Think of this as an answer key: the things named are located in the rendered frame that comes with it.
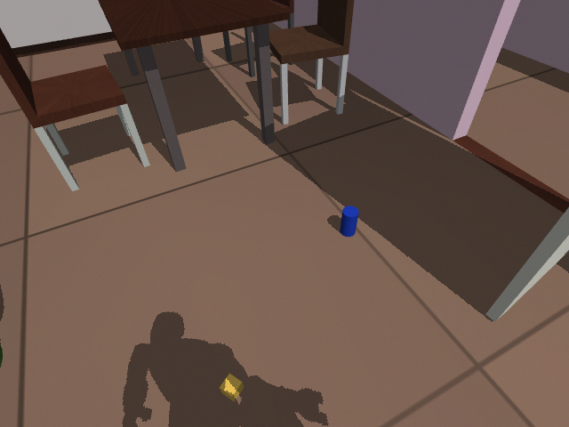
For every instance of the table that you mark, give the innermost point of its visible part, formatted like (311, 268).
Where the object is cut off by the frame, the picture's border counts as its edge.
(142, 23)

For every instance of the chair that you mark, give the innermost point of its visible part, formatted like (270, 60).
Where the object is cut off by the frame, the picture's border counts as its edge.
(329, 38)
(54, 99)
(285, 4)

